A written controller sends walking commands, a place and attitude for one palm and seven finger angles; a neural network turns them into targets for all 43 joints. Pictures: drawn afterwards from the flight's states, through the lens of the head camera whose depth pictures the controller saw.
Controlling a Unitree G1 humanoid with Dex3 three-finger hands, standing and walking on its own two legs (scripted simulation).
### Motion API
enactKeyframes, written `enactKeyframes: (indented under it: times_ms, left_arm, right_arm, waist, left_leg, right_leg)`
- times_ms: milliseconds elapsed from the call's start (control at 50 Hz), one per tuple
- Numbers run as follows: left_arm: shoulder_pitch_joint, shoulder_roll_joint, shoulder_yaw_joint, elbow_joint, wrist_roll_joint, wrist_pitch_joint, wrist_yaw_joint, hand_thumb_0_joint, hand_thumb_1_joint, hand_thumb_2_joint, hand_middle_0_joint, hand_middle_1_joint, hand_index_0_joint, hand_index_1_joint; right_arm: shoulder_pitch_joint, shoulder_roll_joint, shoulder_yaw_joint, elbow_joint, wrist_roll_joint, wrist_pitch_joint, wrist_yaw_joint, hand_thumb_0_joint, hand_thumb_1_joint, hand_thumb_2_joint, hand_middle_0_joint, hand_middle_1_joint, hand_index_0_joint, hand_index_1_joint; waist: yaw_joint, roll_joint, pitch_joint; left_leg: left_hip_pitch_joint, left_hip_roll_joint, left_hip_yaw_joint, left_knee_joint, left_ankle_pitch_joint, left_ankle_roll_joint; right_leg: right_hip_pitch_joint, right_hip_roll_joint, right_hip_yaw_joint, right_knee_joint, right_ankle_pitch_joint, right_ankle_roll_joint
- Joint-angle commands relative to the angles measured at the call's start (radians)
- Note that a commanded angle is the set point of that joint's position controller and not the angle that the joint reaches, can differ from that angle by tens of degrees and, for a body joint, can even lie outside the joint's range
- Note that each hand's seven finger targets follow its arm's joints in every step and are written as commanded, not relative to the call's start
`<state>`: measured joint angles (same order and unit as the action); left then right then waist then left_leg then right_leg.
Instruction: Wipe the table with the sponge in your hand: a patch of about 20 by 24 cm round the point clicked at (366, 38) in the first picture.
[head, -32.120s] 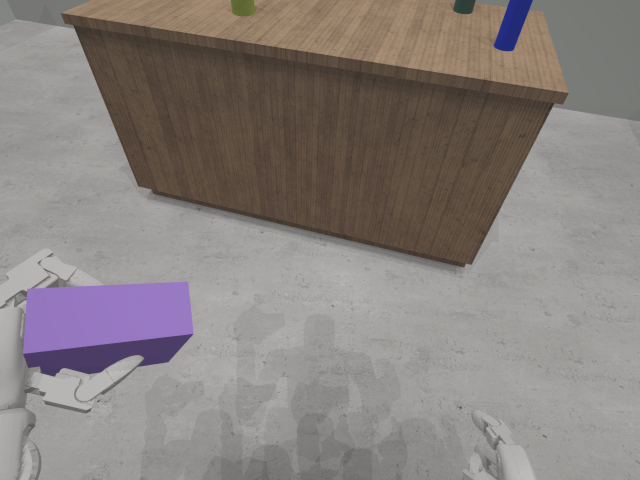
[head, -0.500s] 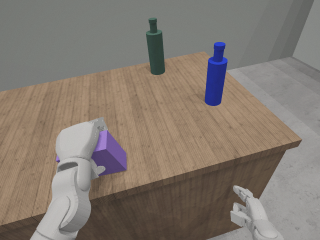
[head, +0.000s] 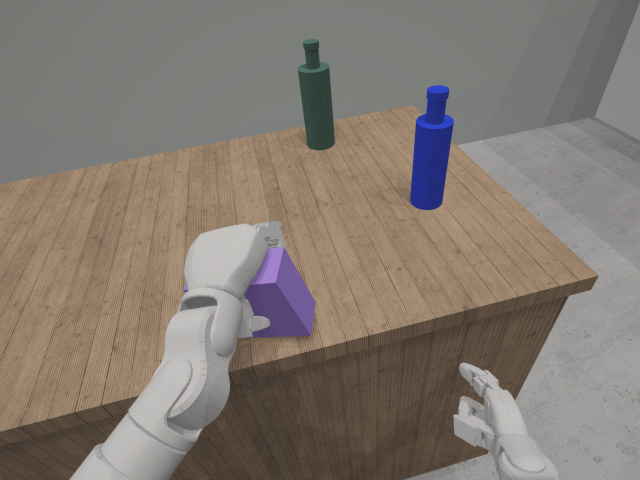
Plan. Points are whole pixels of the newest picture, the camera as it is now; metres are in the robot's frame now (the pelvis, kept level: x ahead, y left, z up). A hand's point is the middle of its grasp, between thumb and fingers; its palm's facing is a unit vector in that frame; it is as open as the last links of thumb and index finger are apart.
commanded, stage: slide across to the third lane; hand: left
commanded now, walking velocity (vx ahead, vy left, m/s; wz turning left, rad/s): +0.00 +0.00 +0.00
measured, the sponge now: (261, 305) +0.30 +0.13 +0.09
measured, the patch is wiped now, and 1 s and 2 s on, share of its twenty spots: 0.65 0.70 0.80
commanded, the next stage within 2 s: wipe forward along the third lane in 0.10 s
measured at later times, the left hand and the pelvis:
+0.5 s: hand (272, 257) +0.34 +0.12 +0.14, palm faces +0.10 -0.26 -0.96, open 9.4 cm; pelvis +0.00 -0.01 +0.00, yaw -1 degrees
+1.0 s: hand (268, 238) +0.39 +0.14 +0.13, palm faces +0.05 -0.13 -0.99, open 9.5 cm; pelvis +0.00 +0.00 +0.00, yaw -1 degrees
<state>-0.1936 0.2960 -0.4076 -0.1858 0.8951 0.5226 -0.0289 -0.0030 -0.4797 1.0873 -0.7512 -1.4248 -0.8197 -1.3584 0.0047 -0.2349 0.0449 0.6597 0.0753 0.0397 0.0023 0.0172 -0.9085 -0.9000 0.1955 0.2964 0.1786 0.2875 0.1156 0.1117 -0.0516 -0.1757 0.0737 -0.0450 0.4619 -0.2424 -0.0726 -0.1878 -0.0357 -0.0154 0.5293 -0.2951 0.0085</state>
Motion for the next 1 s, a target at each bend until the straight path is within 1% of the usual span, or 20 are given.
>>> enactKeyframes:
  times_ms: [0, 60, 80, 120, 160, 200, 260, 320, 360, 440, 460, 520, 560, 640, 660, 680, 720, 760, 820, 980]
  left_arm:
    - [-0.358, 0.047, 0.096, -0.146, 0.017, -0.030, 0.050, 0.000, 0.100, 1.300, -1.200, -1.600, -1.200, -1.600]
    - [-0.351, 0.085, 0.137, -0.170, 0.000, -0.040, 0.056, 0.000, 0.100, 1.300, -1.200, -1.600, -1.200, -1.600]
    - [-0.367, 0.021, 0.087, -0.172, -0.002, -0.039, 0.056, 0.000, 0.100, 1.300, -1.200, -1.600, -1.200, -1.600]
    - [-0.359, 0.023, 0.094, -0.131, -0.010, -0.038, 0.058, 0.000, 0.100, 1.300, -1.200, -1.600, -1.200, -1.600]
    - [-0.386, 0.079, 0.135, -0.138, -0.009, -0.041, 0.063, 0.000, 0.100, 1.300, -1.200, -1.600, -1.200, -1.600]
    - [-0.402, 0.026, 0.093, -0.096, -0.004, -0.039, 0.063, 0.000, 0.100, 1.300, -1.200, -1.600, -1.200, -1.600]
    - [-0.412, 0.120, 0.176, -0.048, -0.008, -0.035, 0.067, 0.000, 0.100, 1.300, -1.200, -1.600, -1.200, -1.600]
    - [-0.440, 0.075, 0.144, 0.024, -0.001, -0.028, 0.066, 0.000, 0.100, 1.300, -1.200, -1.600, -1.200, -1.600]
    - [-0.483, 0.143, 0.193, 0.038, 0.007, -0.026, 0.070, 0.000, 0.100, 1.300, -1.200, -1.600, -1.200, -1.600]
    - [-0.478, 0.092, 0.163, 0.129, 0.015, -0.006, 0.066, 0.000, 0.100, 1.300, -1.200, -1.600, -1.200, -1.600]
    - [-0.484, 0.139, 0.202, 0.125, 0.014, -0.005, 0.069, 0.000, 0.100, 1.300, -1.200, -1.600, -1.200, -1.600]
    - [-0.464, 0.065, 0.148, 0.170, 0.022, 0.012, 0.063, 0.000, 0.100, 1.300, -1.200, -1.600, -1.200, -1.600]
    - [-0.484, 0.112, 0.184, 0.182, 0.028, 0.019, 0.065, 0.000, 0.100, 1.300, -1.200, -1.600, -1.200, -1.600]
    - [-0.508, 0.086, 0.158, 0.205, 0.049, 0.027, 0.068, 0.000, 0.100, 1.300, -1.200, -1.600, -1.200, -1.600]
    - [-0.494, 0.143, 0.213, 0.212, 0.045, 0.028, 0.071, 0.000, 0.100, 1.300, -1.200, -1.600, -1.200, -1.600]
    - [-0.542, 0.093, 0.163, 0.216, 0.048, 0.030, 0.070, 0.000, 0.100, 1.300, -1.200, -1.600, -1.200, -1.600]
    - [-0.554, 0.091, 0.167, 0.301, 0.048, 0.038, 0.070, 0.000, 0.100, 1.300, -1.200, -1.600, -1.200, -1.600]
    - [-0.608, 0.134, 0.200, 0.317, 0.051, 0.035, 0.071, 0.000, 0.100, 1.300, -1.200, -1.600, -1.200, -1.600]
    - [-0.652, 0.105, 0.175, 0.429, 0.068, 0.047, 0.073, 0.000, 0.100, 1.300, -1.200, -1.600, -1.200, -1.600]
    - [-0.681, 0.088, 0.174, 0.545, 0.097, 0.073, 0.083, 0.000, 0.100, 1.300, -1.200, -1.600, -1.200, -1.600]
  right_arm:
    - [-0.253, -0.058, -0.026, -0.196, 0.000, -0.054, 0.003, 0.000, -0.900, -0.900, 0.200, 0.300, 0.200, 0.300]
    - [-0.251, -0.073, -0.032, -0.200, -0.005, -0.039, 0.011, 0.000, -0.900, -0.900, 0.200, 0.300, 0.200, 0.300]
    - [-0.257, -0.059, -0.028, -0.218, -0.004, -0.041, 0.014, 0.000, -0.900, -0.900, 0.200, 0.300, 0.200, 0.300]
    - [-0.249, -0.063, -0.030, -0.201, -0.004, -0.035, 0.016, 0.000, -0.900, -0.900, 0.200, 0.300, 0.200, 0.300]
    - [-0.245, -0.073, -0.034, -0.202, -0.004, -0.027, 0.014, 0.000, -0.900, -0.900, 0.200, 0.300, 0.200, 0.300]
    - [-0.243, -0.062, -0.030, -0.199, 0.000, -0.026, 0.015, 0.000, -0.900, -0.900, 0.200, 0.300, 0.200, 0.300]
    - [-0.230, -0.082, -0.035, -0.192, -0.002, -0.011, 0.000, 0.000, -0.900, -0.900, 0.200, 0.300, 0.200, 0.300]
    - [-0.227, -0.076, -0.030, -0.184, 0.001, -0.008, -0.008, 0.000, -0.900, -0.900, 0.200, 0.300, 0.200, 0.300]
    - [-0.214, -0.087, -0.033, -0.178, 0.001, -0.003, -0.017, 0.000, -0.900, -0.900, 0.200, 0.300, 0.200, 0.300]
    - [-0.209, -0.086, -0.031, -0.172, 0.004, 0.004, -0.021, 0.000, -0.900, -0.900, 0.200, 0.300, 0.200, 0.300]
    - [-0.202, -0.096, -0.033, -0.173, 0.004, 0.004, -0.024, 0.000, -0.900, -0.900, 0.200, 0.300, 0.200, 0.300]
    - [-0.204, -0.093, -0.035, -0.173, 0.006, 0.006, -0.018, 0.000, -0.900, -0.900, 0.200, 0.300, 0.200, 0.300]
    - [-0.199, -0.106, -0.039, -0.168, 0.005, 0.010, -0.021, 0.000, -0.900, -0.900, 0.200, 0.300, 0.200, 0.300]
    - [-0.190, -0.104, -0.043, -0.162, 0.001, 0.005, -0.019, 0.000, -0.900, -0.900, 0.200, 0.300, 0.200, 0.300]
    - [-0.189, -0.112, -0.045, -0.159, 0.000, 0.008, -0.023, 0.000, -0.900, -0.900, 0.200, 0.300, 0.200, 0.300]
    - [-0.195, -0.104, -0.039, -0.164, 0.001, 0.005, -0.026, 0.000, -0.900, -0.900, 0.200, 0.300, 0.200, 0.300]
    - [-0.188, -0.107, -0.039, -0.140, 0.005, 0.007, -0.032, 0.000, -0.900, -0.900, 0.200, 0.300, 0.200, 0.300]
    - [-0.178, -0.116, -0.040, -0.133, 0.004, 0.008, -0.042, 0.000, -0.900, -0.900, 0.200, 0.300, 0.200, 0.300]
    - [-0.170, -0.113, -0.036, -0.115, 0.006, 0.008, -0.049, 0.000, -0.900, -0.900, 0.200, 0.300, 0.200, 0.300]
    - [-0.157, -0.118, -0.042, -0.117, 0.003, 0.015, -0.038, 0.000, -0.900, -0.900, 0.200, 0.300, 0.200, 0.300]
  waist:
    - [-0.009, -0.143, -0.181]
    - [0.000, -0.119, -0.204]
    - [0.000, -0.136, -0.220]
    - [-0.009, -0.167, -0.197]
    - [-0.012, -0.164, -0.180]
    - [-0.020, -0.161, -0.174]
    - [-0.017, -0.179, -0.153]
    - [-0.024, -0.188, -0.156]
    - [-0.024, -0.159, -0.168]
    - [-0.023, -0.172, -0.180]
    - [-0.022, -0.144, -0.190]
    - [-0.024, -0.179, -0.199]
    - [-0.024, -0.169, -0.196]
    - [-0.025, -0.195, -0.239]
    - [-0.019, -0.196, -0.226]
    - [-0.027, -0.183, -0.226]
    - [-0.040, -0.221, -0.155]
    - [-0.040, -0.205, -0.158]
    - [-0.049, -0.196, -0.147]
    - [-0.041, -0.208, -0.247]
  left_leg:
    - [0.080, -0.083, 0.090, -0.042, 0.185, 0.082]
    - [0.080, -0.081, 0.092, -0.051, 0.190, 0.080]
    - [0.081, -0.088, 0.097, -0.046, 0.206, 0.087]
    - [0.083, -0.082, 0.099, -0.041, 0.208, 0.086]
    - [0.077, -0.078, 0.098, -0.049, 0.183, 0.083]
    - [0.079, -0.080, 0.101, -0.043, 0.197, 0.085]
    - [0.066, -0.076, 0.106, -0.055, 0.155, 0.086]
    - [0.065, -0.079, 0.108, -0.050, 0.166, 0.086]
    - [0.065, -0.080, 0.109, -0.062, 0.151, 0.084]
    - [0.053, -0.082, 0.111, -0.058, 0.174, 0.082]
    - [0.052, -0.083, 0.109, -0.066, 0.167, 0.082]
    - [0.049, -0.083, 0.113, -0.051, 0.198, 0.084]
    - [0.044, -0.082, 0.112, -0.057, 0.190, 0.083]
    - [0.051, -0.087, 0.115, -0.039, 0.232, 0.088]
    - [0.041, -0.084, 0.110, -0.048, 0.221, 0.086]
    - [0.042, -0.090, 0.115, -0.046, 0.221, 0.088]
    - [0.023, -0.083, 0.115, -0.054, 0.177, 0.085]
    - [0.024, -0.084, 0.111, -0.063, 0.152, 0.085]
    - [0.013, -0.085, 0.113, -0.062, 0.138, 0.081]
    - [0.000, -0.092, 0.115, -0.045, 0.193, 0.082]
  right_leg:
    - [0.011, 0.056, -0.036, -0.119, 0.160, -0.064]
    - [0.040, 0.057, -0.033, -0.111, 0.173, -0.065]
    - [0.047, 0.059, -0.039, -0.113, 0.193, -0.065]
    - [0.031, 0.057, -0.033, -0.128, 0.207, -0.061]
    - [0.023, 0.055, -0.026, -0.133, 0.164, -0.060]
    - [0.010, 0.057, -0.031, -0.129, 0.180, -0.063]
    - [0.006, 0.054, -0.017, -0.150, 0.135, -0.058]
    - [0.001, 0.053, -0.019, -0.154, 0.151, -0.059]
    - [0.008, 0.052, -0.016, -0.152, 0.129, -0.061]
    - [0.016, 0.053, -0.024, -0.144, 0.168, -0.061]
    - [0.028, 0.053, -0.021, -0.141, 0.161, -0.063]
    - [0.032, 0.053, -0.031, -0.133, 0.215, -0.060]
    - [0.032, 0.052, -0.031, -0.132, 0.202, -0.059]
    - [0.052, 0.053, -0.033, -0.116, 0.280, -0.059]
    - [0.055, 0.053, -0.033, -0.117, 0.257, -0.060]
    - [0.049, 0.053, -0.036, -0.117, 0.266, -0.059]
    - [0.002, 0.054, -0.037, -0.136, 0.203, -0.053]
    - [-0.008, 0.055, -0.034, -0.139, 0.160, -0.056]
    - [-0.031, 0.055, -0.039, -0.138, 0.140, -0.058]
    - [0.021, 0.053, -0.046, -0.108, 0.247, -0.057]
